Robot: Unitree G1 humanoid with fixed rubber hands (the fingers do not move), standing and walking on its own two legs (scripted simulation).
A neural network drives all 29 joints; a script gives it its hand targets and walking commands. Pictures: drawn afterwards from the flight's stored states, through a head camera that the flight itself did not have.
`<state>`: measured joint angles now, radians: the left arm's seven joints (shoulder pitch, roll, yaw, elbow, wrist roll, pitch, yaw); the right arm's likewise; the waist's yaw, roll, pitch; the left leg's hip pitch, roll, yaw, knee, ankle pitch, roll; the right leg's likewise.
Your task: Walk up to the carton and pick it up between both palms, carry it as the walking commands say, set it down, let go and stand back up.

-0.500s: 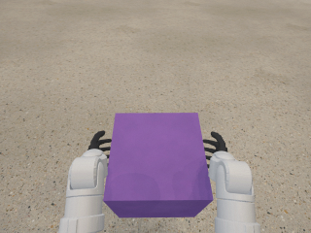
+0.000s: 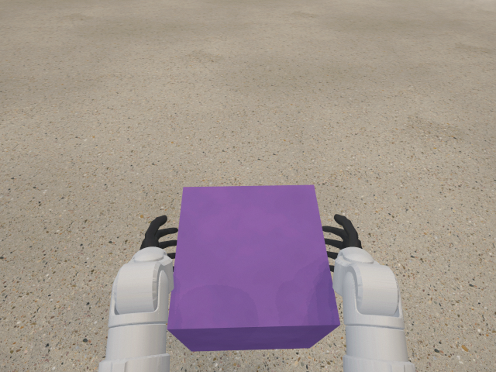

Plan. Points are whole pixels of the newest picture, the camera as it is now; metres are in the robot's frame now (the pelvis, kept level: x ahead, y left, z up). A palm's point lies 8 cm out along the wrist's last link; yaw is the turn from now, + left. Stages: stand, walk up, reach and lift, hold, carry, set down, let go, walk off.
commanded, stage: carry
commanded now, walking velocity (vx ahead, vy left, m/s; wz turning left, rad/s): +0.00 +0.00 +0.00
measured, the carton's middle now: (249, 272) +0.33 +0.00 -0.01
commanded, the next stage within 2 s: hold in 1.50 s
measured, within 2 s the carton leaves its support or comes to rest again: neither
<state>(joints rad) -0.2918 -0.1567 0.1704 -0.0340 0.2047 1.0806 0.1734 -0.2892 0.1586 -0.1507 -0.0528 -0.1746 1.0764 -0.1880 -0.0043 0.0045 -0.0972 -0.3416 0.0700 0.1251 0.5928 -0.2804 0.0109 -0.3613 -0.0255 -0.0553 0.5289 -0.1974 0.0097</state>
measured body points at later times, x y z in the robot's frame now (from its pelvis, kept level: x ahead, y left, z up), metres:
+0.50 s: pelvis -0.01 +0.01 +0.00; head -0.04 +0.01 +0.45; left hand +0.29 +0.17 +0.06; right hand +0.30 -0.14 +0.07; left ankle +0.02 +0.11 -0.73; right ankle +0.05 -0.13 -0.73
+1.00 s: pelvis -0.01 +0.01 +0.00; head -0.04 +0.01 +0.45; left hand +0.28 +0.17 +0.06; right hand +0.29 -0.14 +0.07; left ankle +0.02 +0.11 -0.73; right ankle +0.05 -0.13 -0.73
